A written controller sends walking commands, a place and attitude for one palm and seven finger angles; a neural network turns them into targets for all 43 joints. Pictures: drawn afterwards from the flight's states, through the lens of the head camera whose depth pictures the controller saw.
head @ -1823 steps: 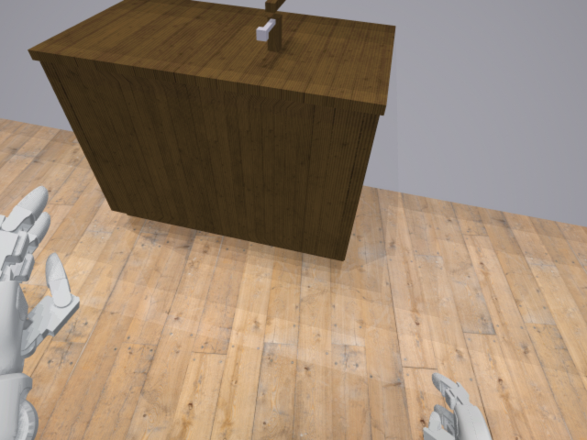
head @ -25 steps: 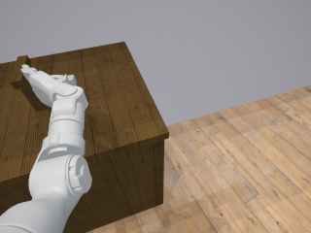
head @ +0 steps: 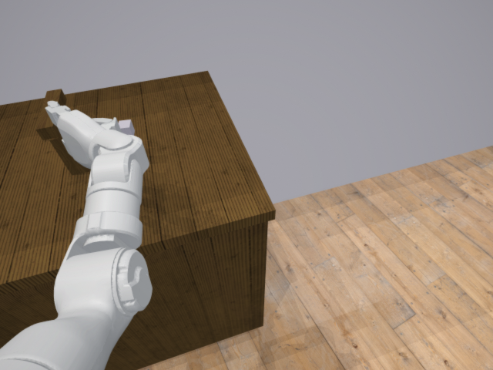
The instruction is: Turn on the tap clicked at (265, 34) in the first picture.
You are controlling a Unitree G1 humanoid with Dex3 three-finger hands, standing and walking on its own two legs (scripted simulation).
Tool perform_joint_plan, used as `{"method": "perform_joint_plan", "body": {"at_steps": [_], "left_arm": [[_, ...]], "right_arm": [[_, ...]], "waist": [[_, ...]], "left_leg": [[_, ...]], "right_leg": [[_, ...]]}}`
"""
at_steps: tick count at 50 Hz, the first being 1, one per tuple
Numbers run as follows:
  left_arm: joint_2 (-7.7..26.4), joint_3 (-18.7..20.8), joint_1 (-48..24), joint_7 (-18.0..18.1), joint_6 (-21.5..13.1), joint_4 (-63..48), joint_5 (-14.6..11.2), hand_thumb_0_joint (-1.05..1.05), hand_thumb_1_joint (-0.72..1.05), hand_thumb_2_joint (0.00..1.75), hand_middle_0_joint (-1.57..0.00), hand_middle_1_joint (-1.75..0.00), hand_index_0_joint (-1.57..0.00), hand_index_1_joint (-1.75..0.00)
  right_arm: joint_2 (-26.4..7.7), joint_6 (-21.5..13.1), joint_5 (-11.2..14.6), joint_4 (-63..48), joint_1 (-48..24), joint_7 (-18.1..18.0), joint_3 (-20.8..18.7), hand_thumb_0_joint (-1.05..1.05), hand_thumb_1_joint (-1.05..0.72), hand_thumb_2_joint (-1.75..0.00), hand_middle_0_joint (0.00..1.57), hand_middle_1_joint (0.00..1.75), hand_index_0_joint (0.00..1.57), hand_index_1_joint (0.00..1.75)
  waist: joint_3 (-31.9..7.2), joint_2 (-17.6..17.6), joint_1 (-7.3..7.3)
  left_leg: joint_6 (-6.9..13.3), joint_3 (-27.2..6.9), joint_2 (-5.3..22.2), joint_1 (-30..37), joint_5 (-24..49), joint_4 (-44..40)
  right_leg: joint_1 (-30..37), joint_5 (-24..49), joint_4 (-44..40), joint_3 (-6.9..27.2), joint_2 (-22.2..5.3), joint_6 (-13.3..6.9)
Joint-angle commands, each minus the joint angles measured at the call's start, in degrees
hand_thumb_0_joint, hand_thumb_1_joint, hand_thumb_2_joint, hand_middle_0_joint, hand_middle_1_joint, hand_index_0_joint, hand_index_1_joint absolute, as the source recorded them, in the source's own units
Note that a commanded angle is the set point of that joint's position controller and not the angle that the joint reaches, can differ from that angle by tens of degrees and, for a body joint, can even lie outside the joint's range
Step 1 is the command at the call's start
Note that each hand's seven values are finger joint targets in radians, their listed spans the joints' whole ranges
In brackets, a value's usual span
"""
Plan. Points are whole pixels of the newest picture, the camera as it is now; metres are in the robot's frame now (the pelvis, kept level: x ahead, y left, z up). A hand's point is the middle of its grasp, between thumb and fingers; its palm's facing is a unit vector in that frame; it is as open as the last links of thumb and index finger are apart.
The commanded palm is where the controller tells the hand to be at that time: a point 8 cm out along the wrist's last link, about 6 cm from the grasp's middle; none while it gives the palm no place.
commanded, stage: draw the hand back beside the body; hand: left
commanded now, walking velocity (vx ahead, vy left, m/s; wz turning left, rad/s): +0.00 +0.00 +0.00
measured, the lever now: (126, 129) +0.56 +0.25 +0.11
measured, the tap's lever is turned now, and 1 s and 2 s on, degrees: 82 82 82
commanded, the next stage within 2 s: step back with the hand held close in 1.56 s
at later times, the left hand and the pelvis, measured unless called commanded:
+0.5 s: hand (88, 176) +0.35 +0.23 +0.18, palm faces +0.37 -0.91 -0.20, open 7.7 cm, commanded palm +0.33 +0.25 +0.19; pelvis -0.01 +0.00 +0.01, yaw -4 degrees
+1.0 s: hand (50, 227) +0.26 +0.24 +0.18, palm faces +0.33 -0.90 -0.27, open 7.5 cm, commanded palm +0.22 +0.28 +0.18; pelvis +0.00 +0.02 +0.01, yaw -3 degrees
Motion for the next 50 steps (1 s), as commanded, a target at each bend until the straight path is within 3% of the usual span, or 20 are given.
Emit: {"method": "perform_joint_plan", "body": {"at_steps": [1, 4, 5, 7, 8, 9, 11, 14, 15, 16, 17, 19, 22, 27, 31, 36, 37, 42, 47, 50], "left_arm": [[10.53, -5.45, -34.71, 0.52, -4.05, -11.03, 3.42, 0.00, 0.90, 0.90, -0.15, -0.15, -0.15, -0.15], [11.21, -4.80, -35.53, 0.71, -4.38, -8.42, 3.39, 0.00, 0.90, 0.90, -0.15, -0.15, -0.15, -0.15], [8.61, -14.09, -28.11, -8.84, -4.28, -12.29, 4.39, 0.00, 0.90, 0.90, -0.15, -0.15, -0.15, -0.15], [15.73, -8.28, -21.45, -16.21, -4.85, -14.66, 1.88, 0.00, 0.90, 0.90, -0.15, -0.16, -0.15, -0.16], [14.95, -9.50, -17.98, -19.37, -5.22, -17.98, 0.59, 0.00, 0.90, 0.90, -0.15, -0.16, -0.15, -0.16], [13.78, -10.13, -14.40, -22.82, -5.73, -19.02, -1.49, 0.00, 0.90, 0.90, -0.16, -0.16, -0.16, -0.16], [17.54, -5.73, -4.19, -29.63, -8.02, -22.57, -6.37, 0.00, 0.90, 0.90, -0.16, -0.17, -0.16, -0.17], [20.33, -1.15, 3.85, -31.28, -9.74, -31.66, -9.97, 0.00, 0.90, 0.90, -0.16, -0.18, -0.16, -0.18], [30.69, -1.19, 11.76, -34.30, -12.68, -27.77, -8.20, 0.00, 0.90, 0.90, -0.16, -0.18, -0.16, -0.18], [30.17, -1.21, 12.07, -36.01, -15.17, -31.34, -8.87, 0.00, 0.90, 0.90, -0.16, -0.19, -0.16, -0.19], [32.78, 0.34, 11.36, -36.63, -17.06, -35.30, -8.76, 0.00, 0.90, 0.90, -0.16, -0.19, -0.16, -0.19], [31.40, -2.03, 10.89, -37.88, -20.79, -44.96, -8.81, 0.00, 0.90, 0.90, -0.16, -0.19, -0.16, -0.19], [25.47, -7.98, 10.15, -38.59, -24.13, -52.65, -8.73, 0.00, 0.90, 0.90, -0.17, -0.20, -0.17, -0.20], [14.78, -17.43, 15.49, -39.05, -25.22, -44.63, -8.73, 0.00, 0.90, 0.90, -0.17, -0.22, -0.17, -0.22], [17.10, -14.92, 23.36, -39.47, -25.93, -45.54, -8.98, 0.00, 0.90, 0.90, -0.18, -0.23, -0.18, -0.23], [22.39, -7.93, 31.96, -39.92, -27.05, -55.58, -9.23, 0.00, 0.90, 0.90, -0.18, -0.25, -0.18, -0.25], [25.95, -4.01, 34.05, -39.74, -27.08, -57.46, -9.29, 0.00, 0.90, 0.90, -0.18, -0.25, -0.18, -0.25], [23.52, -3.76, 42.70, -40.56, -26.09, -62.85, -9.45, 0.00, 0.90, 0.90, -0.19, -0.26, -0.19, -0.26], [17.04, -10.09, 48.72, -41.29, -25.47, -65.17, -9.26, 0.00, 0.90, 0.90, -0.19, -0.28, -0.19, -0.28], [17.49, -9.45, 52.21, -41.03, -25.86, -67.20, -9.27, 0.00, 0.90, 0.90, -0.20, -0.29, -0.20, -0.29]], "right_arm": [[-7.17, -2.32, -0.28, -5.15, -1.19, -0.16, -2.03, 0.00, -0.90, -0.90, 0.20, 0.30, 0.20, 0.30], [-7.42, -2.36, -0.49, -4.70, -0.03, -0.06, -2.11, 0.00, -0.90, -0.90, 0.20, 0.30, 0.20, 0.30], [-8.99, -0.73, 0.22, -6.24, 0.83, -1.07, -2.68, 0.00, -0.90, -0.90, 0.20, 0.30, 0.20, 0.30], [-9.32, 0.52, 1.30, -8.55, 2.27, -2.77, -2.74, 0.00, -0.90, -0.90, 0.20, 0.30, 0.20, 0.30], [-8.53, 1.15, 2.21, -10.14, 1.80, -3.26, -2.26, 0.00, -0.90, -0.90, 0.20, 0.30, 0.20, 0.30], [-8.12, 1.54, 2.79, -10.68, 1.20, -3.81, -1.89, 0.00, -0.90, -0.90, 0.20, 0.30, 0.20, 0.30], [-8.10, 2.03, 3.84, -12.42, 0.53, -4.73, -1.30, 0.00, -0.90, -0.90, 0.20, 0.30, 0.20, 0.30], [-6.73, 2.24, 4.97, -14.86, -3.39, -5.54, -0.34, 0.00, -0.90, -0.90, 0.20, 0.30, 0.20, 0.30], [-8.25, 1.75, 4.40, -14.50, -3.80, -4.10, -0.27, 0.00, -0.90, -0.90, 0.20, 0.30, 0.20, 0.30], [-8.03, 1.37, 4.57, -15.83, -4.81, -3.58, -0.25, 0.00, -0.90, -0.90, 0.20, 0.30, 0.20, 0.30], [-8.13, 1.10, 4.57, -16.04, -5.99, -3.66, -0.45, 0.00, -0.90, -0.90, 0.20, 0.30, 0.20, 0.30], [-7.75, -0.47, 4.64, -17.62, -8.27, -3.60, -0.42, 0.00, -0.90, -0.90, 0.20, 0.30, 0.20, 0.30], [-7.87, -2.81, 4.45, -17.72, -9.30, -3.46, -0.70, 0.00, -0.90, -0.90, 0.20, 0.30, 0.20, 0.30], [-8.02, -4.38, 4.76, -15.37, -8.84, -3.86, -1.05, 0.00, -0.90, -0.90, 0.20, 0.30, 0.20, 0.30], [-8.15, -3.82, 4.65, -15.54, -10.30, -3.92, -0.78, 0.00, -0.90, -0.90, 0.20, 0.30, 0.20, 0.30], [-6.99, -3.03, 3.75, -17.21, -12.24, -3.54, 0.14, 0.00, -0.90, -0.90, 0.20, 0.30, 0.20, 0.30], [-7.19, -2.69, 3.37, -17.11, -11.89, -3.50, 0.06, 0.00, -0.90, -0.90, 0.20, 0.30, 0.20, 0.30], [-5.92, -1.89, 3.00, -18.31, -12.60, -2.99, 0.35, 0.00, -0.90, -0.90, 0.20, 0.30, 0.20, 0.30], [-6.07, -2.66, 3.23, -18.91, -12.59, -2.69, 0.26, 0.00, -0.90, -0.90, 0.20, 0.30, 0.20, 0.30], [-6.54, -3.27, 3.09, -18.96, -12.33, -2.85, -0.26, 0.00, -0.90, -0.90, 0.20, 0.30, 0.20, 0.30]], "waist": [[-15.23, -1.30, -1.54], [-16.59, -1.69, -1.70], [-19.01, -2.64, -2.35], [-23.02, -2.19, 0.38], [-23.57, -2.94, 1.29], [-21.20, -5.44, 1.44], [-17.79, -10.51, 3.60], [-13.93, -7.02, 6.79], [-8.42, -5.32, 4.71], [-6.85, -4.75, 5.53], [-6.63, -1.56, 5.72], [-6.11, 2.88, 4.77], [-6.47, 6.14, 3.12], [0.14, -2.49, 1.06], [-2.51, -6.08, 2.88], [-7.19, -1.14, 5.50], [-7.78, 0.17, 6.24], [-1.70, 3.19, 6.28], [2.70, 3.04, 5.10], [1.70, -2.31, 5.14]], "left_leg": [[0.72, 0.27, 1.08, 7.39, 11.49, -1.08], [0.44, -0.29, 1.09, 7.76, 12.09, -0.74], [0.86, 1.03, 1.01, 10.87, 15.78, -0.65], [1.67, 1.59, 0.84, 12.88, 20.12, -1.40], [1.77, 1.64, 0.86, 12.96, 20.76, -2.21], [1.91, 1.73, 0.95, 12.34, 19.79, -2.89], [2.04, 1.88, 1.17, 10.19, 17.49, -4.99], [2.20, 2.73, 1.30, 11.03, 14.77, -6.98], [1.92, 2.44, 2.28, 10.35, 11.69, -8.49], [1.97, 2.48, 1.97, 9.75, 10.44, -9.10], [2.00, 2.66, 1.98, 10.85, 10.13, -9.04], [1.90, 2.66, 1.67, 13.80, 10.08, -9.42], [1.81, 2.45, 1.50, 19.10, 10.32, -9.54], [2.49, 2.01, 1.66, 20.70, 3.69, -11.04], [2.79, 1.54, 1.12, 20.60, 3.87, -11.80], [1.79, 1.42, 1.28, 22.72, 11.78, -12.35], [1.49, 1.17, 1.27, 22.92, 13.47, -12.42], [0.94, 1.51, 1.81, 21.60, 16.52, -12.54], [0.74, 1.02, 2.53, 22.87, 13.90, -13.51], [1.16, 0.91, 2.70, 23.24, 13.08, -13.57]], "right_leg": [[1.60, 15.88, -4.11, 2.85, -3.11, 4.14], [1.01, 15.38, -3.59, 2.55, -2.88, 3.91], [3.84, 22.09, -2.29, 4.31, -2.60, 3.40], [10.16, 31.30, -2.69, 4.87, -3.11, 3.80], [12.54, 33.94, -2.80, 5.31, -3.15, 4.05], [13.66, 35.98, -3.66, 5.61, -3.23, 4.57], [18.47, 40.45, -4.91, 6.49, -3.69, 5.56], [19.77, 36.77, -6.63, 7.26, -3.95, 5.79], [18.47, 35.03, -7.68, 8.26, -5.34, 7.17], [18.46, 31.78, -8.29, 8.33, -5.11, 6.89], [18.18, 29.90, -9.13, 8.71, -5.30, 6.55], [15.91, 26.38, -10.81, 8.91, -4.48, 5.84], [11.63, 22.37, -12.22, 8.49, -3.37, 5.33], [4.29, 9.63, -15.17, 7.51, -1.61, 4.87], [7.62, 9.89, -15.49, 7.37, -2.23, 4.90], [15.10, 19.61, -14.02, 6.60, -2.56, 4.07], [16.28, 21.17, -14.09, 6.33, -2.41, 3.90], [15.87, 22.73, -14.68, 6.14, -2.03, 3.33], [12.00, 16.76, -15.92, 5.82, -1.55, 3.22], [11.90, 15.92, -16.00, 5.66, -1.51, 3.62]]}}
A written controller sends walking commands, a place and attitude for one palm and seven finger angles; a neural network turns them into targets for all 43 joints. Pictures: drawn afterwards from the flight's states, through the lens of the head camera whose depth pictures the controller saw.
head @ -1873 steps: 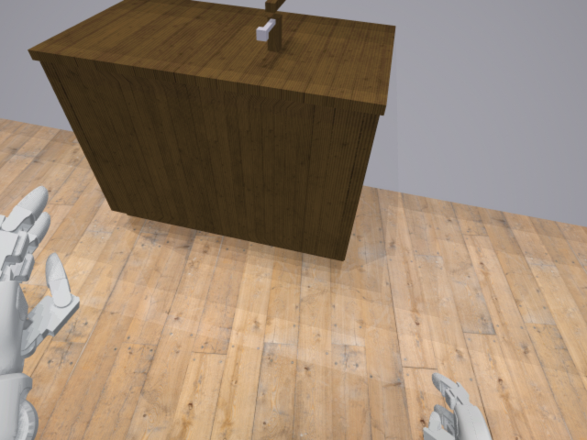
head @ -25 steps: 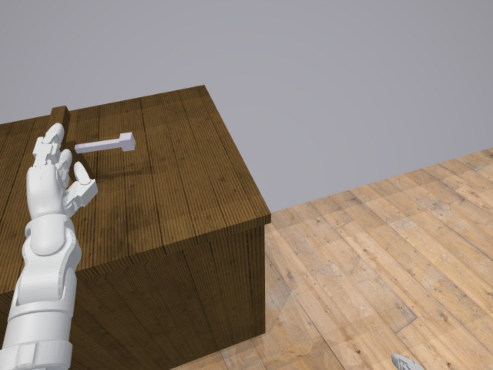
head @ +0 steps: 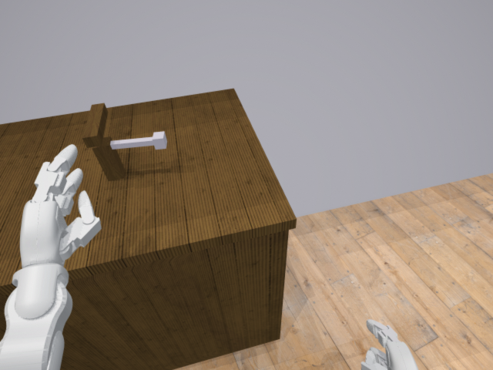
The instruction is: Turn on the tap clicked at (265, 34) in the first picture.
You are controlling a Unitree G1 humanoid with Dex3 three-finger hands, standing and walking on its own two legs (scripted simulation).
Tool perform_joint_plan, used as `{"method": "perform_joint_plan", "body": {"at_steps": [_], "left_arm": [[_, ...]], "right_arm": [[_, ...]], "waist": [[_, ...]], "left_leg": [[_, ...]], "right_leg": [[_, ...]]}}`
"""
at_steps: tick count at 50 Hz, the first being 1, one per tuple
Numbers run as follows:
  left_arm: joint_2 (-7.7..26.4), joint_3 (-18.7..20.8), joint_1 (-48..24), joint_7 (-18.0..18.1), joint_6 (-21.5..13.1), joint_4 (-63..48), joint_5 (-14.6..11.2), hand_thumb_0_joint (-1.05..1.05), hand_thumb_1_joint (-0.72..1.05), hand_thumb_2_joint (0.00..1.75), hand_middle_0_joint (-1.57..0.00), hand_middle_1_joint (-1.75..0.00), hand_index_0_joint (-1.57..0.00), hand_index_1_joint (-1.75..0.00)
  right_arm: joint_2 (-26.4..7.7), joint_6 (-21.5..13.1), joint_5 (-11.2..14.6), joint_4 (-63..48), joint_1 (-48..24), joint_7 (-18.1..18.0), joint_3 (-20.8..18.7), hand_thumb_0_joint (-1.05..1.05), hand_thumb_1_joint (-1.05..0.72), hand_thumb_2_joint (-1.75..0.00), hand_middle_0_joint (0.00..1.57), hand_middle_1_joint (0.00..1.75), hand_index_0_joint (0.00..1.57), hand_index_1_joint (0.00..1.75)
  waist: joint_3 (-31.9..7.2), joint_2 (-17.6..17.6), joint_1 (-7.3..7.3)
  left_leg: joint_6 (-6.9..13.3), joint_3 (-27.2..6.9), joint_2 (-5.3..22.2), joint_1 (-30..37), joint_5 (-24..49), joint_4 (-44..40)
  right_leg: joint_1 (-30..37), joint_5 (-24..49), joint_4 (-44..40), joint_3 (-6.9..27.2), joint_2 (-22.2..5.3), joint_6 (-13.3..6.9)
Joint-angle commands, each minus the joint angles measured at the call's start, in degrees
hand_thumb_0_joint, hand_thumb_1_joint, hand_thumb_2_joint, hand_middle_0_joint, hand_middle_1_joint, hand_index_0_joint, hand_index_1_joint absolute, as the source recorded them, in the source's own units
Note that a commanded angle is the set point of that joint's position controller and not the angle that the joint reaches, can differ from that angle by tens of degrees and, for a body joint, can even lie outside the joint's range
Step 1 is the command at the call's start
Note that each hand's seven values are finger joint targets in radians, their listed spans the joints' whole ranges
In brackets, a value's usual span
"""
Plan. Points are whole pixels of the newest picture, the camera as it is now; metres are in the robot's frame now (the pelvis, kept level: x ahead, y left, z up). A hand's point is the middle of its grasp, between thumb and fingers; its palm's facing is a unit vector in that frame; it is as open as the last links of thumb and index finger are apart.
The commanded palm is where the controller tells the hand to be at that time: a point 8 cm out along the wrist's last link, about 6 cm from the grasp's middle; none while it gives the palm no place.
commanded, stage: draw the hand back beside the body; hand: left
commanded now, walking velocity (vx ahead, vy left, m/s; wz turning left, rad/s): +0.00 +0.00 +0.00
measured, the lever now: (159, 140) +0.54 +0.26 +0.10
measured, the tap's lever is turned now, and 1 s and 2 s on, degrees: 82 82 82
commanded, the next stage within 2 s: step back with the hand held close in 0.56 s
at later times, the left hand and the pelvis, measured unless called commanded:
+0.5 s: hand (71, 271) +0.19 +0.24 +0.15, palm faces +0.42 -0.84 -0.34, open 7.4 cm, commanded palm +0.14 +0.28 +0.17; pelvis -0.01 +0.00 +0.00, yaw +1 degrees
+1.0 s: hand (72, 287) +0.17 +0.24 +0.14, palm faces +0.33 -0.84 -0.42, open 7.4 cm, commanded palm +0.13 +0.29 +0.17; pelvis -0.03 +0.01 +0.00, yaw +0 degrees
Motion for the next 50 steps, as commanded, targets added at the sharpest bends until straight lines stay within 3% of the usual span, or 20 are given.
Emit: {"method": "perform_joint_plan", "body": {"at_steps": [1, 6, 7, 12, 14, 19, 26, 27, 29, 32, 33, 34, 35, 36, 37, 38, 40, 46, 47, 50], "left_arm": [[8.88, 2.59, -7.67, 0.04, -3.77, -14.76, 0.35, 0.00, 0.90, 0.90, -0.20, -0.29, -0.20, -0.29], [12.29, 7.33, -0.34, 0.99, -5.60, -20.70, 0.88, 0.00, 0.90, 0.90, -0.20, -0.30, -0.20, -0.30], [13.67, 8.53, 0.85, 1.19, -5.74, -22.19, 1.01, 0.00, 0.90, 0.90, -0.20, -0.30, -0.20, -0.30], [11.86, 8.53, 9.83, 1.33, -5.64, -24.52, 0.91, 0.00, 0.90, 0.90, -0.20, -0.30, -0.20, -0.30], [10.60, 8.18, 13.86, 1.25, -5.61, -23.98, 0.68, 0.00, 0.90, 0.90, -0.20, -0.30, -0.20, -0.30], [9.89, 6.79, 7.86, 1.42, -6.19, -22.08, 1.15, 0.00, 0.90, 0.90, -0.20, -0.30, -0.20, -0.30], [10.69, 7.47, 7.93, 1.75, -6.99, -22.74, 1.15, 0.00, 0.90, 0.90, -0.20, -0.30, -0.20, -0.30], [11.58, 8.02, 7.74, 1.80, -7.00, -23.33, 1.24, 0.00, 0.90, 0.90, -0.20, -0.30, -0.20, -0.30], [10.16, 6.96, 8.86, 1.83, -6.99, -23.58, 1.24, 0.00, 0.90, 0.90, -0.20, -0.30, -0.20, -0.30], [11.54, 8.29, 8.70, 1.85, -6.75, -23.31, 1.26, 0.00, 0.90, 0.90, -0.20, -0.30, -0.20, -0.30], [10.21, 7.50, 9.44, 1.79, -6.77, -22.48, 1.10, 0.00, 0.90, 0.90, -0.20, -0.30, -0.20, -0.30], [11.58, 7.93, 5.51, 1.90, -7.03, -24.12, 1.19, 0.00, 0.90, 0.90, -0.20, -0.30, -0.20, -0.30], [19.33, 16.33, 1.61, 2.13, -8.72, -26.22, 1.36, 0.00, 0.90, 0.90, -0.20, -0.30, -0.20, -0.30], [13.61, 12.27, 7.21, 1.48, -8.57, -20.75, 1.51, 0.00, 0.90, 0.90, -0.20, -0.30, -0.20, -0.30], [14.37, 12.39, 7.32, 1.30, -8.63, -21.47, 1.82, 0.00, 0.90, 0.90, -0.20, -0.30, -0.20, -0.30], [11.22, 10.21, 10.87, 1.03, -8.25, -19.24, 1.94, 0.00, 0.90, 0.90, -0.20, -0.30, -0.20, -0.30], [9.28, 8.20, 13.81, 0.81, -7.89, -19.95, 1.91, 0.00, 0.90, 0.90, -0.20, -0.30, -0.20, -0.30], [12.31, 10.05, 15.74, 1.46, -7.38, -25.06, 1.94, 0.00, 0.90, 0.90, -0.20, -0.30, -0.20, -0.30], [15.10, 12.17, 14.95, 1.76, -7.69, -26.65, 2.07, 0.00, 0.90, 0.90, -0.20, -0.30, -0.20, -0.30], [14.38, 11.98, 15.36, 2.25, -7.86, -27.42, 2.12, 0.00, 0.90, 0.90, -0.20, -0.30, -0.20, -0.30]], "right_arm": [[-6.73, -3.58, -0.14, -9.17, -8.19, -0.51, -2.69, 0.00, -0.90, -0.90, 0.20, 0.30, 0.20, 0.30], [-6.38, -4.73, -0.63, -8.93, -7.95, -0.54, -3.04, 0.00, -0.90, -0.90, 0.20, 0.30, 0.20, 0.30], [-6.67, -4.80, -0.64, -8.89, -7.74, -0.49, -3.14, 0.00, -0.90, -0.90, 0.20, 0.30, 0.20, 0.30], [-6.34, -5.55, -0.60, -9.07, -7.40, -0.40, -3.20, 0.00, -0.90, -0.90, 0.20, 0.30, 0.20, 0.30], [-6.09, -5.87, -0.57, -9.36, -7.62, -0.51, -3.28, 0.00, -0.90, -0.90, 0.20, 0.30, 0.20, 0.30], [-6.34, -6.65, -0.53, -8.46, -7.44, -1.20, -3.66, 0.00, -0.90, -0.90, 0.20, 0.30, 0.20, 0.30], [-6.03, -7.34, -0.77, -8.59, -7.88, -1.47, -3.43, 0.00, -0.90, -0.90, 0.20, 0.30, 0.20, 0.30], [-6.20, -7.40, -0.69, -8.41, -7.82, -1.34, -3.47, 0.00, -0.90, -0.90, 0.20, 0.30, 0.20, 0.30], [-5.85, -7.50, -0.75, -8.49, -7.99, -1.34, -3.22, 0.00, -0.90, -0.90, 0.20, 0.30, 0.20, 0.30], [-6.13, -7.52, -0.86, -8.37, -7.80, -1.26, -3.31, 0.00, -0.90, -0.90, 0.20, 0.30, 0.20, 0.30], [-5.61, -7.47, -0.86, -8.48, -7.97, -1.30, -3.13, 0.00, -0.90, -0.90, 0.20, 0.30, 0.20, 0.30], [-5.91, -7.52, -0.81, -8.42, -8.29, -1.41, -3.15, 0.00, -0.90, -0.90, 0.20, 0.30, 0.20, 0.30], [-7.14, -6.45, -0.07, -11.08, -9.36, -1.65, -3.47, 0.00, -0.90, -0.90, 0.20, 0.30, 0.20, 0.30], [-6.03, -5.49, -0.39, -9.73, -8.83, -1.73, -3.22, 0.00, -0.90, -0.90, 0.20, 0.30, 0.20, 0.30], [-6.27, -4.95, -0.49, -10.46, -9.09, -1.46, -3.52, 0.00, -0.90, -0.90, 0.20, 0.30, 0.20, 0.30], [-5.96, -4.29, -0.35, -10.65, -7.89, -1.32, -3.57, 0.00, -0.90, -0.90, 0.20, 0.30, 0.20, 0.30], [-6.34, -3.23, -0.11, -11.52, -7.02, -1.25, -3.95, 0.00, -0.90, -0.90, 0.20, 0.30, 0.20, 0.30], [-6.78, -1.20, 0.33, -13.58, -6.41, -1.85, -4.81, 0.00, -0.90, -0.90, 0.20, 0.30, 0.20, 0.30], [-7.04, -1.12, 0.25, -13.55, -6.48, -2.01, -4.98, 0.00, -0.90, -0.90, 0.20, 0.30, 0.20, 0.30], [-6.51, -0.77, 0.26, -13.90, -6.44, -2.46, -5.12, 0.00, -0.90, -0.90, 0.20, 0.30, 0.20, 0.30]], "waist": [[-5.99, -5.37, -0.95], [-9.89, -2.57, 0.23], [-9.84, 0.02, 0.38], [-5.12, 1.23, 0.14], [-3.08, -1.02, 0.24], [-0.97, -3.89, -1.01], [-4.20, -1.41, -0.04], [-4.62, 0.51, -0.02], [-3.91, 0.33, -0.07], [-2.99, -0.16, -0.11], [-1.72, -1.90, -0.13], [-2.30, -0.99, -0.32], [1.23, -1.43, -0.08], [0.00, -3.51, -0.81], [0.06, -3.43, -0.64], [-2.36, -2.90, -1.11], [-6.60, -1.52, -1.36], [-11.01, -5.50, -1.56], [-11.66, -3.73, -1.47], [-10.87, -3.01, -1.67]], "left_leg": [[0.16, -2.20, 2.10, 5.12, 9.32, -2.22], [-0.13, -2.22, 1.76, 5.39, 12.04, -1.07], [-0.47, -2.34, 1.74, 5.23, 12.12, -1.00], [-0.84, -2.28, 1.99, 2.77, 10.69, -0.91], [-0.61, -2.13, 2.20, 1.75, 9.16, -1.23], [0.06, -1.94, 1.93, 2.05, 5.08, -1.11], [0.13, -2.23, 1.43, 2.76, 4.78, -1.17], [-0.06, -2.25, 1.46, 2.94, 4.94, -1.12], [-0.14, -2.14, 1.64, 2.96, 5.56, -1.37], [-0.24, -2.30, 1.50, 2.21, 5.41, -1.49], [-0.16, -2.29, 1.67, 1.80, 4.77, -1.80], [-0.05, -2.18, 1.43, 1.92, 4.27, -1.66], [1.32, -4.17, 2.51, -2.46, 1.70, 1.39], [1.32, -4.96, 2.69, -1.99, 3.41, 3.23], [1.21, -4.56, 2.48, -1.57, 4.45, 3.70], [1.00, -4.37, 2.94, -0.87, 6.58, 4.21], [0.91, -3.90, 3.43, 0.43, 10.28, 4.44], [0.94, -3.65, 3.94, -0.06, 14.76, 4.91], [0.87, -3.78, 4.00, -0.40, 15.24, 4.69], [0.88, -4.49, 4.39, -2.63, 14.12, 4.60]], "right_leg": [[-5.20, 10.31, -3.40, 1.74, -1.75, 2.50], [-2.54, 12.96, -2.38, 1.88, -2.31, 2.24], [-2.49, 12.57, -2.61, 1.94, -2.33, 2.13], [-3.99, 11.04, -3.24, 1.87, -2.33, 2.09], [-4.95, 9.59, -3.28, 1.70, -2.30, 2.30], [-8.03, 5.33, -4.21, 1.80, -2.28, 2.62], [-5.67, 5.26, -4.08, 2.34, -2.81, 2.40], [-5.57, 5.31, -4.26, 2.41, -2.84, 2.33], [-5.48, 6.15, -4.08, 2.30, -2.73, 2.37], [-5.60, 5.87, -4.54, 2.13, -2.63, 2.31], [-5.94, 5.25, -4.41, 2.04, -2.63, 2.41], [-6.06, 4.86, -4.72, 2.37, -2.71, 2.40], [-12.71, 6.04, -6.42, 6.58, -5.44, 4.00], [-13.66, 7.61, -5.81, 6.67, -7.18, 4.04], [-14.90, 9.13, -5.91, 6.68, -7.37, 4.42], [-14.32, 10.64, -4.63, 6.17, -7.72, 4.47], [-13.17, 13.45, -2.39, 4.98, -7.52, 5.11], [-13.48, 17.04, 0.59, 3.56, -7.03, 5.86], [-13.38, 17.00, 1.30, 3.45, -7.04, 5.48], [-13.65, 14.69, 2.22, 3.84, -6.67, 4.98]]}}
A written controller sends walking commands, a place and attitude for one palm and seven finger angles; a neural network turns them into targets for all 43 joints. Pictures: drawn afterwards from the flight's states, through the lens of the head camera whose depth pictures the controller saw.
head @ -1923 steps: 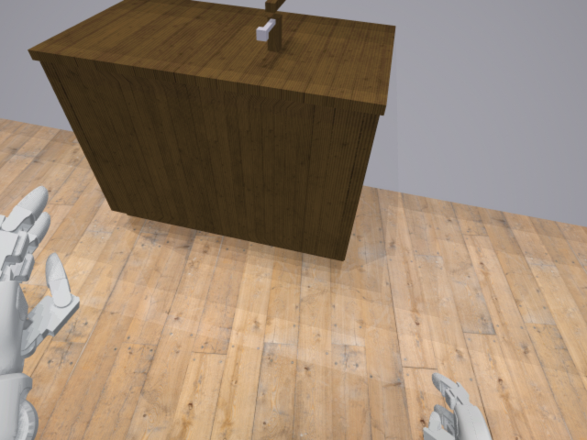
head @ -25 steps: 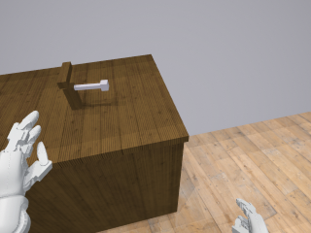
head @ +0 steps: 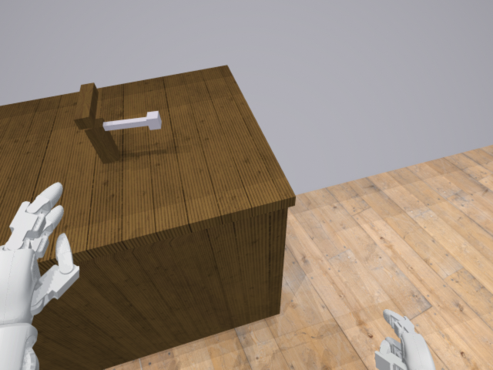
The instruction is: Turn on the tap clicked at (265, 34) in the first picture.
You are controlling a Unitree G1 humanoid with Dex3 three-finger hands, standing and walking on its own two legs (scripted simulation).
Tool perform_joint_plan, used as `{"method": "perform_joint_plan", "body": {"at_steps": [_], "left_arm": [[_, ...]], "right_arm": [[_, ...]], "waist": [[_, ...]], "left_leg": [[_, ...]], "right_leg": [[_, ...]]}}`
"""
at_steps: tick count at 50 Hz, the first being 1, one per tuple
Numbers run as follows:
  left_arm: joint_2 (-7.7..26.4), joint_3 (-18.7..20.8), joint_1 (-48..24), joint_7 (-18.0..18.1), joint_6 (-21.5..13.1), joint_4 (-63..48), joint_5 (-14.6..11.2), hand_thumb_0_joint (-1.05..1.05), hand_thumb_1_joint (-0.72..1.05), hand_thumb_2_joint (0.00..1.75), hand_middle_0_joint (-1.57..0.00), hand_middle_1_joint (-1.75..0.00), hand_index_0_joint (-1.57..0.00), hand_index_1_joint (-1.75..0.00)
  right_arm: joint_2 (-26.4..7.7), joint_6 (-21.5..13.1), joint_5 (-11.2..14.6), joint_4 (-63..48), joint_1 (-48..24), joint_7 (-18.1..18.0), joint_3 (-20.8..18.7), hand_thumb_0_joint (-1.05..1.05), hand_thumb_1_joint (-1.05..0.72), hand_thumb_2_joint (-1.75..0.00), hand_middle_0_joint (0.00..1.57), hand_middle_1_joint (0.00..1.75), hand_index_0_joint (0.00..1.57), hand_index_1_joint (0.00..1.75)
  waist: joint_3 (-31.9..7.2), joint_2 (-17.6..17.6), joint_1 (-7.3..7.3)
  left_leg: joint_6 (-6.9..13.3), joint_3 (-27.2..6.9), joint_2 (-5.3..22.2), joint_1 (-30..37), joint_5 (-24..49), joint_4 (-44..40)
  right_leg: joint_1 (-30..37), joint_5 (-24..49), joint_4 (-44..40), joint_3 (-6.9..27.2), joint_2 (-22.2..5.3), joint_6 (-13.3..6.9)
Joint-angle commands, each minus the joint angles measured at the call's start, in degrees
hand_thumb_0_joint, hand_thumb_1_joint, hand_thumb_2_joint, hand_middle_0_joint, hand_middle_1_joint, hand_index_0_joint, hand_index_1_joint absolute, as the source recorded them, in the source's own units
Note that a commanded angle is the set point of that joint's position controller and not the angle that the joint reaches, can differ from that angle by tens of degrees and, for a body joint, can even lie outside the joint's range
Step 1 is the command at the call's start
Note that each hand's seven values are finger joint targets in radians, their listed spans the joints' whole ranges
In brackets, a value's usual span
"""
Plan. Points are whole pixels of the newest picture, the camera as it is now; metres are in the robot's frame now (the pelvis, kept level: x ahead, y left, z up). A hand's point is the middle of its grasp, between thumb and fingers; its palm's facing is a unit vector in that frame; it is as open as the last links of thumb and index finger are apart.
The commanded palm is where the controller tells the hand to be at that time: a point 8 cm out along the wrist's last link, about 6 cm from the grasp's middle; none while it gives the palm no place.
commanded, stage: step back with the hand held close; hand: left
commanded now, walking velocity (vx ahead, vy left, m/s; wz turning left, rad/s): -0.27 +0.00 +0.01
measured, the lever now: (154, 120) +0.58 +0.25 +0.10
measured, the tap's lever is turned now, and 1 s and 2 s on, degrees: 82 82 82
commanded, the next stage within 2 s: stop stepping back and stand still in 1.04 s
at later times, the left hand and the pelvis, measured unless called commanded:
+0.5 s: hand out of the picture +0.13 +0.29 +0.15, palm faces +0.44 -0.78 -0.45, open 7.4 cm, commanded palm +0.07 +0.32 +0.17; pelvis -0.07 +0.03 -0.01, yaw +4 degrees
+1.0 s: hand out of the picture +0.00 +0.35 +0.17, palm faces +0.54 -0.76 -0.37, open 7.4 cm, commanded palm -0.03 +0.37 +0.17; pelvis -0.17 +0.07 -0.03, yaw +5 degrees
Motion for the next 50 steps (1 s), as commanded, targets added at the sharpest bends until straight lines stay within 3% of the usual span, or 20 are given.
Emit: {"method": "perform_joint_plan", "body": {"at_steps": [1, 4, 11, 18, 22, 27, 31, 33, 35, 37, 38, 39, 41, 42, 44, 46, 47, 48, 49, 50], "left_arm": [[13.33, 10.49, -4.11, 2.19, -4.24, -14.26, -0.04, 0.00, 0.90, 0.90, -0.20, -0.30, -0.20, -0.30], [12.61, 9.83, -4.07, 2.54, -4.39, -14.90, 0.14, 0.00, 0.90, 0.90, -0.20, -0.30, -0.20, -0.30], [10.95, 8.48, -4.29, 3.24, -5.11, -13.37, 0.95, 0.00, 0.90, 0.90, -0.20, -0.30, -0.20, -0.30], [11.22, 10.64, -7.02, 3.13, -6.18, -14.81, 3.62, 0.00, 0.90, 0.90, -0.20, -0.30, -0.20, -0.30], [12.03, 12.50, -4.22, 2.41, -5.86, -13.70, 3.71, 0.00, 0.90, 0.90, -0.20, -0.30, -0.20, -0.30], [11.42, 9.61, -4.63, 2.70, -5.48, -18.11, 1.08, 0.00, 0.90, 0.90, -0.20, -0.30, -0.20, -0.30], [12.36, 7.90, -9.39, 3.87, -5.87, -19.30, 1.51, 0.00, 0.90, 0.90, -0.20, -0.30, -0.20, -0.30], [12.83, 8.06, -10.47, 4.06, -5.91, -19.50, 1.51, 0.00, 0.90, 0.90, -0.20, -0.30, -0.20, -0.30], [13.18, 9.08, -9.68, 4.03, -6.32, -19.64, 1.54, 0.00, 0.90, 0.90, -0.20, -0.30, -0.20, -0.30], [14.17, 11.91, -10.15, 3.77, -6.88, -20.33, 2.52, 0.00, 0.90, 0.90, -0.20, -0.30, -0.20, -0.30], [14.31, 13.24, -10.01, 3.53, -6.94, -20.62, 3.47, 0.00, 0.90, 0.90, -0.20, -0.30, -0.20, -0.30], [15.10, 13.73, -11.08, 3.10, -6.75, -20.64, 3.77, 0.00, 0.90, 0.90, -0.20, -0.30, -0.20, -0.30], [13.70, 12.34, -11.26, 2.25, -6.66, -20.95, 2.20, 0.00, 0.90, 0.90, -0.20, -0.30, -0.20, -0.30], [12.66, 11.26, -9.56, 2.24, -6.20, -20.39, 1.42, 0.00, 0.90, 0.90, -0.20, -0.30, -0.20, -0.30], [9.84, 7.89, -4.32, 2.50, -4.31, -19.10, 0.35, 0.00, 0.90, 0.90, -0.20, -0.30, -0.20, -0.30], [11.41, 8.60, -3.22, 2.30, -3.77, -19.80, -1.62, 0.00, 0.90, 0.90, -0.20, -0.30, -0.20, -0.30], [12.94, 9.55, -3.48, 2.37, -4.53, -20.76, -1.77, 0.00, 0.90, 0.90, -0.20, -0.30, -0.20, -0.30], [12.48, 8.34, -4.93, 2.39, -6.54, -20.87, -0.82, 0.00, 0.90, 0.90, -0.20, -0.30, -0.20, -0.30], [12.14, 6.77, -9.86, 1.83, -7.77, -19.45, 0.38, 0.00, 0.90, 0.90, -0.20, -0.30, -0.20, -0.30], [13.63, 8.78, -13.80, 1.73, -8.17, -20.27, -0.02, 0.00, 0.90, 0.90, -0.20, -0.30, -0.20, -0.30]], "right_arm": [[-5.36, -2.32, 0.08, -10.07, -6.23, -0.76, -1.97, 0.00, -0.90, -0.90, 0.20, 0.30, 0.20, 0.30], [-5.65, -2.35, 0.12, -10.13, -6.05, -0.85, -2.06, 0.00, -0.90, -0.90, 0.20, 0.30, 0.20, 0.30], [-6.47, -3.08, 0.15, -10.20, -5.51, -1.04, -1.74, 0.00, -0.90, -0.90, 0.20, 0.30, 0.20, 0.30], [-7.30, -4.12, -0.49, -10.95, -6.85, -1.91, -1.88, 0.00, -0.90, -0.90, 0.20, 0.30, 0.20, 0.30], [-7.41, -4.43, -0.94, -10.86, -7.26, -1.57, -2.40, 0.00, -0.90, -0.90, 0.20, 0.30, 0.20, 0.30], [-4.84, -3.78, -0.19, -8.36, -5.34, -0.44, -2.55, 0.00, -0.90, -0.90, 0.20, 0.30, 0.20, 0.30], [-3.83, -3.64, 0.05, -7.24, -5.86, -0.91, -2.12, 0.00, -0.90, -0.90, 0.20, 0.30, 0.20, 0.30], [-3.79, -3.62, -0.23, -7.07, -6.41, -1.19, -1.58, 0.00, -0.90, -0.90, 0.20, 0.30, 0.20, 0.30], [-4.89, -3.51, -0.43, -7.88, -6.95, -1.47, -1.17, 0.00, -0.90, -0.90, 0.20, 0.30, 0.20, 0.30], [-7.04, -4.09, -1.05, -9.35, -9.56, -1.78, -1.37, 0.00, -0.90, -0.90, 0.20, 0.30, 0.20, 0.30], [-6.77, -4.38, -1.84, -9.28, -9.30, -1.50, -1.41, 0.00, -0.90, -0.90, 0.20, 0.30, 0.20, 0.30], [-5.84, -4.33, -2.36, -8.70, -8.27, -0.84, -1.86, 0.00, -0.90, -0.90, 0.20, 0.30, 0.20, 0.30], [-5.03, -4.43, -2.12, -7.74, -8.17, 0.77, -3.03, 0.00, -0.90, -0.90, 0.20, 0.30, 0.20, 0.30], [-4.88, -4.62, -1.37, -8.05, -8.71, 1.10, -3.18, 0.00, -0.90, -0.90, 0.20, 0.30, 0.20, 0.30], [-2.85, -4.84, -0.46, -7.15, -8.44, 2.06, -2.28, 0.00, -0.90, -0.90, 0.20, 0.30, 0.20, 0.30], [-2.42, -4.98, -0.73, -6.26, -8.82, 2.27, -1.78, 0.00, -0.90, -0.90, 0.20, 0.30, 0.20, 0.30], [-2.34, -4.58, -0.33, -5.35, -7.57, 2.54, -2.06, 0.00, -0.90, -0.90, 0.20, 0.30, 0.20, 0.30], [-2.66, -4.23, 0.78, -3.40, -6.51, 2.83, -1.83, 0.00, -0.90, -0.90, 0.20, 0.30, 0.20, 0.30], [-2.78, -4.83, 0.88, -2.81, -8.41, 2.14, -0.98, 0.00, -0.90, -0.90, 0.20, 0.30, 0.20, 0.30], [-2.34, -6.00, 0.68, -3.31, -7.50, 2.22, -0.26, 0.00, -0.90, -0.90, 0.20, 0.30, 0.20, 0.30]], "waist": [[-9.29, -3.78, 0.16], [-8.58, -0.92, -0.18], [-4.65, -2.38, -0.62], [-6.30, 4.24, 0.74], [-5.95, 2.33, 0.94], [-11.96, -11.75, -0.79], [-7.38, -10.43, -1.79], [-4.86, -6.61, -2.10], [-3.74, 0.21, -1.62], [-3.99, 14.56, -0.65], [-7.35, 16.73, 0.44], [-7.82, 13.79, 0.80], [-10.61, 7.50, 1.63], [-12.01, 5.58, 1.77], [-13.73, 5.68, 2.21], [-14.96, 7.36, 2.64], [-13.82, 2.36, 2.38], [-10.20, -15.72, 2.87], [0.00, -22.95, 1.67], [1.18, -16.66, -0.12]], "left_leg": [[0.22, -4.67, 4.25, 7.04, 11.59, 0.08], [0.15, -5.91, 4.83, 4.01, 5.44, -1.48], [0.69, -9.01, 5.74, -3.24, -13.82, -5.36], [4.35, -17.24, 11.26, -24.01, -31.56, -17.55], [4.88, -16.88, 11.13, -26.64, -32.33, -15.15], [-1.01, -5.33, 3.63, 2.92, -3.58, 7.24], [-2.44, -4.09, 1.66, 7.59, -7.80, 16.96], [-2.22, -5.74, 2.94, 6.18, -6.43, 13.25], [-0.71, -10.74, 6.22, 2.00, -11.28, 3.62], [2.63, -22.78, 15.93, -19.11, -36.79, -18.92], [3.40, -27.04, 20.24, -31.58, -44.77, -27.09], [1.63, -24.99, 20.65, -35.80, -42.92, -28.84], [-2.61, -14.86, 16.86, -24.81, -31.82, -24.57], [-2.22, -11.01, 15.42, -17.62, -27.29, -21.42], [-5.28, -3.58, 11.75, -4.05, -19.67, -19.50], [-12.55, 1.79, 9.55, 3.91, -9.36, -16.28], [-16.31, 7.47, 5.22, 11.55, -0.56, -0.35], [-13.62, 0.20, 4.50, 16.14, -4.20, 33.34], [-9.30, -5.61, 1.77, 3.65, -19.24, 51.19], [-7.01, -5.05, -0.32, -5.33, -22.92, 53.64]], "right_leg": [[-3.38, 12.69, -2.80, 4.87, -6.46, 4.05], [-3.18, 7.16, -2.38, 5.01, -5.83, 3.35], [-5.24, -8.69, -4.86, 5.77, -4.71, 2.59], [15.49, 1.58, 12.90, 3.99, 1.25, 3.47], [15.34, 0.32, 13.79, 6.10, 1.21, 2.96], [-10.37, 6.51, -1.88, 16.50, -9.63, -0.62], [-22.44, -3.89, -7.58, 18.82, -15.17, -3.53], [-23.58, -3.97, -5.30, 16.38, -13.29, -2.95], [-21.85, -8.06, 0.39, 10.94, -6.68, -0.10], [-0.84, -10.37, 19.29, 4.42, 3.89, 3.32], [13.20, -10.66, 36.10, 3.97, 7.62, 3.25], [17.01, -11.01, 45.17, 4.25, 8.57, 2.80], [12.92, -13.89, 43.51, 2.28, 8.65, 1.91], [9.78, -14.77, 38.79, 1.39, 7.64, 1.95], [2.95, -19.88, 26.98, -2.31, 6.68, 0.49], [1.86, -23.31, 6.84, -3.56, 4.78, -1.47], [-5.25, -22.56, -8.07, 0.26, -0.86, -4.17], [-21.03, -12.55, -17.57, 16.57, -16.09, -9.46], [-27.89, 3.31, -17.19, 24.67, -22.38, -12.92], [-22.11, 24.80, -10.81, 18.08, -21.16, -12.02]]}}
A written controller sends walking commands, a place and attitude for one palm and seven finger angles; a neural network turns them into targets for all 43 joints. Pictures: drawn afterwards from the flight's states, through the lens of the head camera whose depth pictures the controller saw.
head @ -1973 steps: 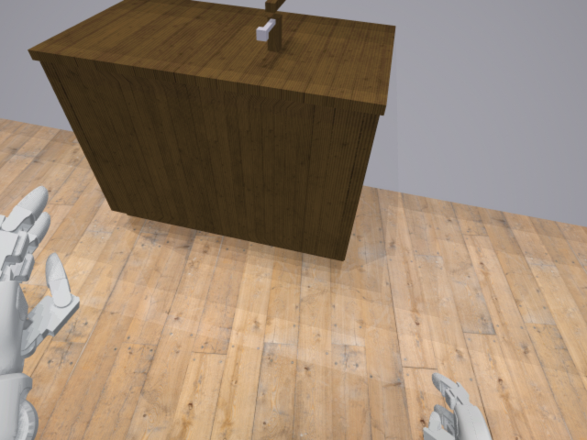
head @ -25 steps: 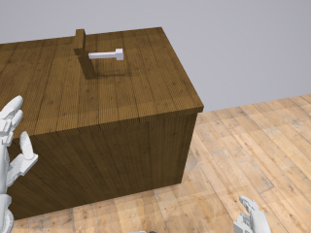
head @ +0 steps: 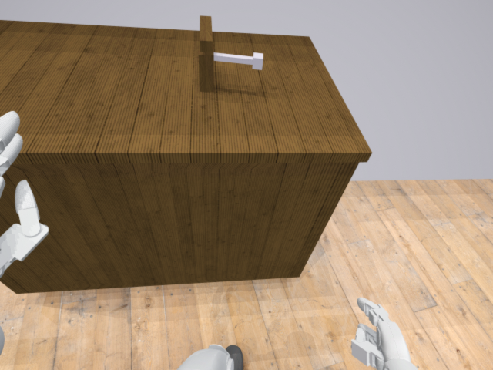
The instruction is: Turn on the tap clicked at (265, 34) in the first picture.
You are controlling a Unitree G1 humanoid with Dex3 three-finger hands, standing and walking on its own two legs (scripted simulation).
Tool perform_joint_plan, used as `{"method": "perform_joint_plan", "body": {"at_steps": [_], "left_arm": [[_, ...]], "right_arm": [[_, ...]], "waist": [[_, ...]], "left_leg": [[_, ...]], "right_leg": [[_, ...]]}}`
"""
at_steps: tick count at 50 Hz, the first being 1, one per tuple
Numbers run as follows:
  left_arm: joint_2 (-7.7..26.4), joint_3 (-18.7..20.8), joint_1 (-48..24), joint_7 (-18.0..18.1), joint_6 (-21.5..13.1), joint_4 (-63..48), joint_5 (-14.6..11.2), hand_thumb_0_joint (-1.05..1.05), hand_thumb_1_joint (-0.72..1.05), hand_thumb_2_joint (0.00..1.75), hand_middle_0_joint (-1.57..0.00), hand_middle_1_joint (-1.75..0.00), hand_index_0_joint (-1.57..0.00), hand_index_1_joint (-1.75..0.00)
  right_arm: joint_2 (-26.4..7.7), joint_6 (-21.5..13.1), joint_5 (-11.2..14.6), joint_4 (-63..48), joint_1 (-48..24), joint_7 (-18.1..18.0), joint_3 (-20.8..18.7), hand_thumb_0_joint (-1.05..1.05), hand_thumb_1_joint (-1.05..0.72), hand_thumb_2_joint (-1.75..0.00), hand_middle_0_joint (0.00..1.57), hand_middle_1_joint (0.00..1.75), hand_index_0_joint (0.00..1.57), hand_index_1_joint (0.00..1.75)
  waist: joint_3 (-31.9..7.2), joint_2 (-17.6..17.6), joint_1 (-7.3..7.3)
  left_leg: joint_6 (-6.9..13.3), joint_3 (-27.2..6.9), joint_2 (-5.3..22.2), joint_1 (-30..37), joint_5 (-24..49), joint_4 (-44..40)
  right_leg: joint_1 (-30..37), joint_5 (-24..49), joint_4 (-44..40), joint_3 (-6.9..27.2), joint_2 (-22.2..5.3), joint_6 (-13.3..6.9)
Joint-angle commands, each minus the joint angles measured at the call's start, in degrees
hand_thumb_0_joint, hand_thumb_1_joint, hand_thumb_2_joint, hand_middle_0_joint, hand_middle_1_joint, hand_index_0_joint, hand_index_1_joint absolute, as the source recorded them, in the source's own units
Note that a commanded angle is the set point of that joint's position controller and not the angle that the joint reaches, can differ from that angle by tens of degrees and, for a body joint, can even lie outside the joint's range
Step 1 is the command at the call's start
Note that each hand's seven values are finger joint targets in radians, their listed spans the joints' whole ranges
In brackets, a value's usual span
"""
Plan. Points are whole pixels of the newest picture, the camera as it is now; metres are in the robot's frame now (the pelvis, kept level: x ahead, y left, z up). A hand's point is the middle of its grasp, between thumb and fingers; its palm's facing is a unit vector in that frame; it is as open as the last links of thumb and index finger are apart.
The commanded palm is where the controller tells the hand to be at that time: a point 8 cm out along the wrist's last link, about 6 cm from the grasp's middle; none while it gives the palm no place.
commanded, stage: step back with the hand held close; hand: left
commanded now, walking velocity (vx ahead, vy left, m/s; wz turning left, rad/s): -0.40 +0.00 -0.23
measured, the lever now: (257, 61) +0.76 +0.11 +0.13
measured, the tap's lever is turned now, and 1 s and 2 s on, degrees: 82 82 82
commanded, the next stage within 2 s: stop stepping back and stand still in 0.04 s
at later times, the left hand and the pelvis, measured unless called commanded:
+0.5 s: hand out of the picture +0.07 +0.36 +0.21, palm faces +0.31 -0.87 -0.37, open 7.4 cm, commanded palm +0.04 +0.38 +0.20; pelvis -0.17 +0.13 +0.00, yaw -10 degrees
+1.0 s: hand out of the picture -0.01 +0.41 +0.20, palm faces +0.37 -0.86 -0.34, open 7.4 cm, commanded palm -0.05 +0.43 +0.20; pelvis -0.25 +0.18 +0.02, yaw -7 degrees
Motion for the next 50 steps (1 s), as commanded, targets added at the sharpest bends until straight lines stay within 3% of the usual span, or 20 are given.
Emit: {"method": "perform_joint_plan", "body": {"at_steps": [1, 3, 5, 10, 15, 17, 19, 20, 22, 23, 25, 27, 29, 30, 31, 33, 37, 39, 41, 50], "left_arm": [[10.23, 3.89, -17.48, -1.10, -5.36, -11.19, 0.22, 0.00, 0.90, 0.90, -0.20, -0.30, -0.20, -0.30], [2.79, -5.24, -28.12, -3.83, -1.93, -3.90, 0.07, 0.00, 0.90, 0.90, -0.20, -0.30, -0.20, -0.30], [5.50, -2.63, -25.52, -2.85, 0.73, -4.50, 1.14, 0.00, 0.90, 0.90, -0.20, -0.30, -0.20, -0.30], [4.94, 0.21, -13.98, -2.44, 0.81, -17.61, 0.47, 0.00, 0.90, 0.90, -0.20, -0.30, -0.20, -0.30], [5.93, 5.46, 7.69, -0.25, 3.38, -19.13, -0.03, 0.00, 0.90, 0.90, -0.20, -0.30, -0.20, -0.30], [8.38, 8.28, 9.29, 1.11, 3.40, -13.88, 0.37, 0.00, 0.90, 0.90, -0.20, -0.30, -0.20, -0.30], [5.51, 4.45, 8.06, 1.10, 4.61, -8.88, 0.63, 0.00, 0.90, 0.90, -0.20, -0.30, -0.20, -0.30], [5.69, 3.48, -3.38, -0.37, 4.50, -9.87, 0.15, 0.00, 0.90, 0.90, -0.20, -0.30, -0.20, -0.30], [18.44, 11.54, -23.96, -1.36, 3.31, -15.30, -0.36, 0.00, 0.90, 0.90, -0.20, -0.30, -0.20, -0.30], [16.47, 10.29, -25.70, -1.00, 1.97, -0.93, -0.39, 0.00, 0.90, 0.90, -0.20, -0.30, -0.20, -0.30], [1.88, -2.90, -23.20, -0.58, 3.61, 4.98, 0.72, 0.00, 0.90, 0.90, -0.20, -0.30, -0.20, -0.30], [0.73, -6.24, -21.94, 0.08, 4.65, -0.21, 0.80, 0.00, 0.90, 0.90, -0.20, -0.30, -0.20, -0.30], [1.28, -5.49, -21.00, 0.23, 1.76, -10.01, 0.92, 0.00, 0.90, 0.90, -0.20, -0.30, -0.20, -0.30], [5.59, -1.45, -20.45, 0.13, -0.05, -12.81, 1.94, 0.00, 0.90, 0.90, -0.20, -0.30, -0.20, -0.30], [10.23, 6.19, -10.61, -0.07, 0.10, -11.40, 3.33, 0.00, 0.90, 0.90, -0.20, -0.30, -0.20, -0.30], [7.16, 4.33, -6.91, -0.64, -1.09, -17.88, 0.54, 0.00, 0.90, 0.90, -0.20, -0.30, -0.20, -0.30], [7.37, 4.93, -3.83, 1.24, 0.76, -11.05, 1.31, 0.00, 0.90, 0.90, -0.20, -0.30, -0.20, -0.30], [8.16, 5.96, -3.05, 1.33, 2.41, -5.27, 1.73, 0.00, 0.90, 0.90, -0.20, -0.30, -0.20, -0.30], [12.02, 9.84, -10.66, 1.22, 0.20, -5.67, 0.59, 0.00, 0.90, 0.90, -0.20, -0.30, -0.20, -0.30], [2.64, -1.18, -13.82, 1.75, 0.28, -2.03, 1.46, 0.00, 0.90, 0.90, -0.20, -0.30, -0.20, -0.30]], "right_arm": [[-5.20, -4.27, 0.02, -6.78, -4.44, 0.16, 0.82, 0.00, -0.90, -0.90, 0.20, 0.30, 0.20, 0.30], [-10.65, -3.06, 0.84, -5.20, -5.12, -2.29, -2.03, 0.00, -0.90, -0.90, 0.20, 0.30, 0.20, 0.30], [-10.50, -3.40, -0.11, -5.60, -6.22, -2.43, -0.93, 0.00, -0.90, -0.90, 0.20, 0.30, 0.20, 0.30], [-8.31, -5.25, -0.51, -10.64, -5.93, 1.50, -2.09, 0.00, -0.90, -0.90, 0.20, 0.30, 0.20, 0.30], [-6.58, -4.42, -1.05, -12.00, -6.23, 2.67, -3.35, 0.00, -0.90, -0.90, 0.20, 0.30, 0.20, 0.30], [-5.16, -3.38, -1.73, -11.10, -5.58, 0.85, -3.84, 0.00, -0.90, -0.90, 0.20, 0.30, 0.20, 0.30], [-3.89, -1.69, 2.14, -7.14, -0.12, -0.28, -3.60, 0.00, -0.90, -0.90, 0.20, 0.30, 0.20, 0.30], [-6.64, -2.37, 1.99, -6.57, -1.51, -1.33, -4.36, 0.00, -0.90, -0.90, 0.20, 0.30, 0.20, 0.30], [-5.92, -4.52, -0.85, -6.41, 0.16, -1.13, -1.89, 0.00, -0.90, -0.90, 0.20, 0.30, 0.20, 0.30], [-5.06, -3.96, -2.32, -6.24, 0.15, -0.75, 0.53, 0.00, -0.90, -0.90, 0.20, 0.30, 0.20, 0.30], [-9.73, -4.08, 0.17, -5.93, -3.01, -2.39, -3.84, 0.00, -0.90, -0.90, 0.20, 0.30, 0.20, 0.30], [-10.79, -4.91, 0.12, -5.97, -3.45, -4.83, -3.27, 0.00, -0.90, -0.90, 0.20, 0.30, 0.20, 0.30], [-10.93, -5.29, -0.86, -8.09, -3.74, -3.16, -0.63, 0.00, -0.90, -0.90, 0.20, 0.30, 0.20, 0.30], [-9.32, -6.02, -1.37, -8.45, -3.73, -2.24, -0.90, 0.00, -0.90, -0.90, 0.20, 0.30, 0.20, 0.30], [-11.28, -6.18, -1.88, -9.47, -4.36, -1.64, -4.51, 0.00, -0.90, -0.90, 0.20, 0.30, 0.20, 0.30], [-7.83, -6.22, -1.54, -9.79, -3.29, 0.34, -2.31, 0.00, -0.90, -0.90, 0.20, 0.30, 0.20, 0.30], [-7.38, -4.90, -1.44, -8.87, -4.30, -0.96, -1.39, 0.00, -0.90, -0.90, 0.20, 0.30, 0.20, 0.30], [-5.21, -3.69, -0.47, -8.28, -2.03, -1.65, -2.30, 0.00, -0.90, -0.90, 0.20, 0.30, 0.20, 0.30], [-6.02, -5.72, -0.45, -5.36, -0.11, -3.20, -1.81, 0.00, -0.90, -0.90, 0.20, 0.30, 0.20, 0.30], [-6.96, -7.11, -1.10, -5.47, -2.42, -5.09, -0.99, 0.00, -0.90, -0.90, 0.20, 0.30, 0.20, 0.30]], "waist": [[0.17, -5.73, -5.76], [-2.58, -8.42, -9.22], [-7.03, 14.27, -4.94], [-6.49, 15.53, -3.68], [-5.84, 24.94, -2.28], [-5.94, 19.51, -1.31], [-4.43, -25.04, -1.19], [-0.96, -18.93, -6.97], [1.46, -5.18, -11.11], [1.98, -4.47, -11.02], [0.37, -7.02, -7.87], [5.16, 9.61, -8.98], [11.64, 41.33, -8.08], [13.79, 30.46, -6.80], [-0.66, 16.40, -1.08], [6.28, 18.00, -5.58], [3.61, 18.14, -3.98], [0.12, -16.01, -3.56], [0.58, -7.17, -7.25], [0.75, -4.72, -6.70]], "left_leg": [[1.81, -14.04, 3.45, 15.04, -19.50, 30.74], [3.73, -11.73, 2.02, 35.87, 17.43, -0.45], [10.54, -26.15, 21.74, 45.24, 65.59, -8.73], [0.01, -21.16, 16.33, 21.51, -16.64, -30.23], [-8.21, -5.82, 8.95, 10.80, -26.64, -39.02], [-8.90, -1.33, 7.25, 6.71, -19.61, -31.57], [-3.09, -5.48, 0.33, 15.37, -22.82, 38.26], [1.83, -20.70, 2.69, 9.21, -21.37, 58.59], [4.18, -21.44, 9.64, 7.69, -13.17, 56.25], [2.84, -13.17, 11.32, 10.32, -8.42, 40.90], [4.82, -7.46, 7.38, 21.82, -15.44, 21.65], [6.61, -7.05, 4.49, 30.99, -23.36, 2.58], [11.80, -43.31, 21.55, 15.20, -45.28, -27.01], [13.36, -44.20, 22.98, 6.07, -44.34, -32.25], [9.75, -21.20, 18.01, 6.57, -18.98, -25.11], [12.30, -29.54, 17.49, 2.31, -32.22, -23.97], [6.72, -15.80, 13.06, -2.27, -33.83, -10.15], [4.19, -5.56, 2.27, -9.56, -24.11, 29.90], [3.51, -11.13, 5.91, -7.77, -13.64, 40.47], [6.26, -0.94, 3.84, 27.86, -11.46, 1.71]], "right_leg": [[-19.50, 58.54, -6.05, 11.71, -19.53, -4.19], [-18.63, 57.27, 12.81, 4.84, -6.65, 6.58], [-27.17, -10.77, 36.05, 3.22, 4.60, 9.86], [-15.96, -0.31, 42.89, 1.89, 3.75, 7.39], [-3.33, 2.28, 32.79, -12.63, 8.17, 6.64], [6.81, -3.68, 15.71, -14.03, 7.61, 3.85], [-18.96, 4.40, -5.46, 2.24, -13.64, -4.99], [-34.26, 6.15, -5.48, 7.88, -18.39, -6.07], [-41.30, -12.31, -14.99, 17.83, -27.36, -8.81], [-36.89, -15.07, -15.95, 11.41, -22.30, 0.07], [-33.36, -20.43, -7.70, 7.15, -15.64, -1.38], [-38.07, -20.02, 7.49, -0.93, -9.94, 0.87], [-39.51, -10.16, 39.90, -6.65, 1.10, 6.52], [-33.11, -1.35, 44.22, -1.68, -0.29, 6.41], [-15.21, 2.14, 47.19, -7.64, 0.77, 7.19], [-19.98, -0.22, 40.14, -5.98, 0.49, 8.23], [1.33, -6.21, 7.80, -6.97, 2.54, 3.87], [-0.13, -17.28, -12.47, 24.06, -15.96, -5.55], [-5.31, 8.56, -13.77, 21.82, -19.39, -6.17], [-23.23, -13.00, -7.10, 2.77, -12.87, -0.70]]}}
